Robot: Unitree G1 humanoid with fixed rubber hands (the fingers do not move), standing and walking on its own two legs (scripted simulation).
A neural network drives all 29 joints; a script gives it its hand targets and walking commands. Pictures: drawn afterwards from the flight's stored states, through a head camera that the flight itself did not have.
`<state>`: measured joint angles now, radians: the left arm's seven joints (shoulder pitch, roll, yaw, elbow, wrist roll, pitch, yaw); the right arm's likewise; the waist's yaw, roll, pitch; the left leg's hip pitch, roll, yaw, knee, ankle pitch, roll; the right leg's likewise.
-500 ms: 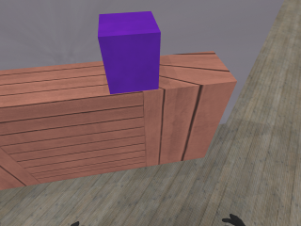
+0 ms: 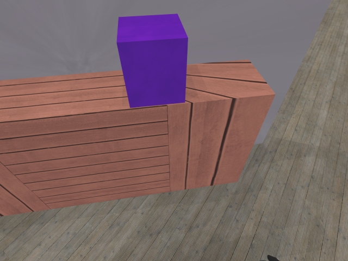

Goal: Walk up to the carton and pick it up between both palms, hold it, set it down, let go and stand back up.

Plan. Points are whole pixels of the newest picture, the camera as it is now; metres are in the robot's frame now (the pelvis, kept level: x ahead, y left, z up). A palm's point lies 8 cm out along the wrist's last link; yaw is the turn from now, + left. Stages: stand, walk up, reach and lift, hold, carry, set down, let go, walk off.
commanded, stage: stand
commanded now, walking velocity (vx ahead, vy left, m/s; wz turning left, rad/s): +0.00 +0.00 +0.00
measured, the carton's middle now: (153, 61) +0.77 +0.07 +0.07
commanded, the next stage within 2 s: walk up in 1.40 s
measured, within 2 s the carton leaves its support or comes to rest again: neither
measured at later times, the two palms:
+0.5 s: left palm out of the picture +0.06 +0.24 -0.11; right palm out of the picture +0.08 -0.24 -0.11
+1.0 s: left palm out of the picture +0.04 +0.24 -0.12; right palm out of the picture +0.06 -0.24 -0.12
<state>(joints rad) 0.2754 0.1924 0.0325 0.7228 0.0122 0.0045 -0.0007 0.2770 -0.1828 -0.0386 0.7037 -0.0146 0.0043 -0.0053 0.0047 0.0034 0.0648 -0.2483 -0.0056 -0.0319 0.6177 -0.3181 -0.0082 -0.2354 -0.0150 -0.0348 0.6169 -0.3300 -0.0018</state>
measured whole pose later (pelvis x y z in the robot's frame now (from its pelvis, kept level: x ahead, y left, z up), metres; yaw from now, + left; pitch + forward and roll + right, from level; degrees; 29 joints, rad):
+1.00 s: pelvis -0.01 +0.00 +0.01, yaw +1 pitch -3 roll +0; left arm 0.32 0.21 0.02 0.82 0.00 0.00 0.01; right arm 0.30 -0.19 -0.02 0.82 -0.01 0.00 -0.01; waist 0.01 0.01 0.05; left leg -0.24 -0.01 -0.05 0.55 -0.27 -0.01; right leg -0.21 -0.02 -0.05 0.55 -0.28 0.00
